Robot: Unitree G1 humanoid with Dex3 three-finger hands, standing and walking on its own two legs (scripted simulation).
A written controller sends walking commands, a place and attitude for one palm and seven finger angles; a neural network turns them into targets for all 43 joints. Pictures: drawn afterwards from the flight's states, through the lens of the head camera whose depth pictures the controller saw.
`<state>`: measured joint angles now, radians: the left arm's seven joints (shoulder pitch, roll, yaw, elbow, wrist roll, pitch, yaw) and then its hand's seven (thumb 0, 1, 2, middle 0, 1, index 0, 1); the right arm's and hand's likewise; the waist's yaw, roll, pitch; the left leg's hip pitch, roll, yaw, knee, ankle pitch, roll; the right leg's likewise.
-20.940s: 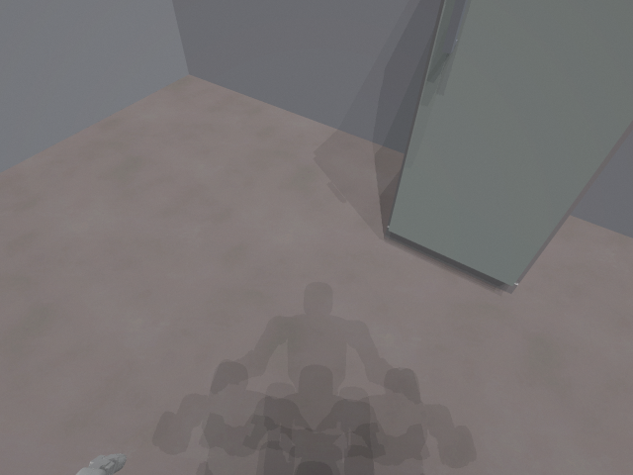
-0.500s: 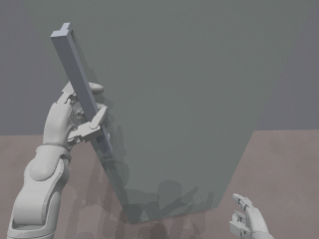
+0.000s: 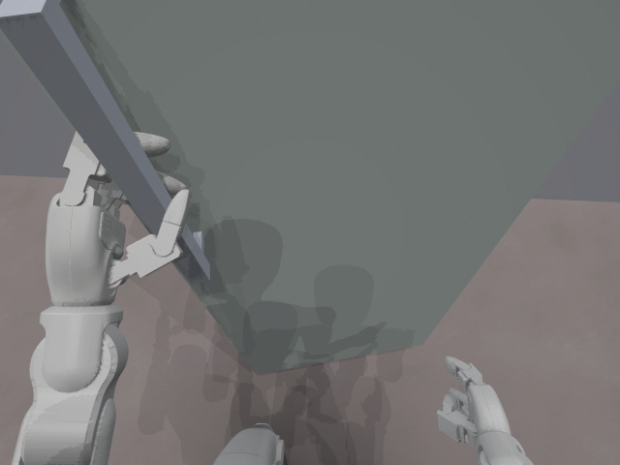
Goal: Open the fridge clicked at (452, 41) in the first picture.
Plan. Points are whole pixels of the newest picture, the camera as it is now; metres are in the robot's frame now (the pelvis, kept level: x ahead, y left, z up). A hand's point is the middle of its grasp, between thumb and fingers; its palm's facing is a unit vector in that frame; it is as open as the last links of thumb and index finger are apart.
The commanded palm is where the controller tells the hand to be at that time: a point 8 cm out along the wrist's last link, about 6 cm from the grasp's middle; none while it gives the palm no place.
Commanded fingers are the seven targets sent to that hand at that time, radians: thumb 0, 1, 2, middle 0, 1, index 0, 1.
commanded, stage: walk backward, drawing the door open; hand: left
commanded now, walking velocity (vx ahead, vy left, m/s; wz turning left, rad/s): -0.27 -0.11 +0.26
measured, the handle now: (149, 175) +0.34 +0.15 +0.22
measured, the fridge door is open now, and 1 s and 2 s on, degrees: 14 39 71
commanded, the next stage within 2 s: none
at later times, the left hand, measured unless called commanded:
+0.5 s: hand (181, 280) +0.25 +0.11 +0.20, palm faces +0.30 -0.92 -0.25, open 7.3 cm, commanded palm +0.20 +0.15 +0.20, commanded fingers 0.00 0.90 0.90 -0.45 -1.40 -0.45 -1.40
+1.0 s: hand out of the picture +0.11 +0.03 +0.20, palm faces +0.30 -0.91 -0.28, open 7.8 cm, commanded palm +0.07 +0.07 +0.20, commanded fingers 0.00 0.90 0.90 -0.45 -1.40 -0.45 -1.40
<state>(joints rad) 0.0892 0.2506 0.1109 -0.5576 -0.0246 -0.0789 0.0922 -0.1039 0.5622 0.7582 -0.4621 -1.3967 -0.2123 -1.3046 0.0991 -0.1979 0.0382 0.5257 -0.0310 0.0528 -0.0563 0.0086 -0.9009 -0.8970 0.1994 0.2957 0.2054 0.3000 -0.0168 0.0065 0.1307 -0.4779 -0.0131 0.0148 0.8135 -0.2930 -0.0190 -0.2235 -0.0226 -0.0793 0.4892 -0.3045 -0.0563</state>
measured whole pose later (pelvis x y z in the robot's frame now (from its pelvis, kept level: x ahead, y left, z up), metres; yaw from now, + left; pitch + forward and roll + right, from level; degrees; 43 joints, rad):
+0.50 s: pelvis -0.07 -0.08 -0.01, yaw +5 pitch +0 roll +3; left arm -0.10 0.28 0.21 -0.33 -0.06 -0.05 0.11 -0.11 0.58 0.80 -0.46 -1.40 -0.16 -1.29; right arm 0.09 -0.18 0.03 0.61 -0.01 -0.04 -0.04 0.01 -0.90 -0.90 0.20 0.30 0.21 0.30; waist -0.03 0.01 0.15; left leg -0.51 -0.04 -0.05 1.07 -0.42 -0.05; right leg -0.35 0.01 -0.04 0.54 -0.20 -0.09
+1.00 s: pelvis -0.18 -0.16 -0.01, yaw +20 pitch +0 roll +0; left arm -0.20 0.21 -0.02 -0.29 0.03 -0.01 0.07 -0.12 0.61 0.69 -0.33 -1.40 -0.13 -1.09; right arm 0.24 -0.13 0.01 0.61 0.00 -0.07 0.00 0.01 -0.90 -0.90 0.20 0.30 0.20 0.30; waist -0.05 0.08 0.10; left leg -0.18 0.07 -0.17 0.45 -0.29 -0.10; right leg -0.46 0.02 -0.03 0.74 -0.30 0.02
